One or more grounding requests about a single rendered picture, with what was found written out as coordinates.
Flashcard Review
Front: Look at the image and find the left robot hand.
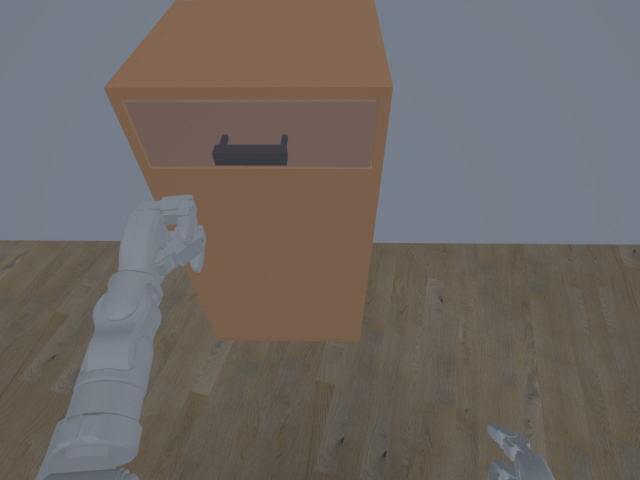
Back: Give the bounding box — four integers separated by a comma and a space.
118, 194, 207, 286

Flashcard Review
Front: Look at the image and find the right robot hand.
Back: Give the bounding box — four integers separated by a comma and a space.
487, 422, 555, 480

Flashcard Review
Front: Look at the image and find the left robot forearm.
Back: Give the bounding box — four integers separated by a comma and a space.
35, 270, 163, 480

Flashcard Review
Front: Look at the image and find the handle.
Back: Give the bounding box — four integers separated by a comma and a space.
212, 135, 288, 166

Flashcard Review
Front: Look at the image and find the drawer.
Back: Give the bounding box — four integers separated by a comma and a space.
124, 99, 377, 167

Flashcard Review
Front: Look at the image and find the cabinet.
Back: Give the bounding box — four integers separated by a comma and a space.
104, 0, 393, 342

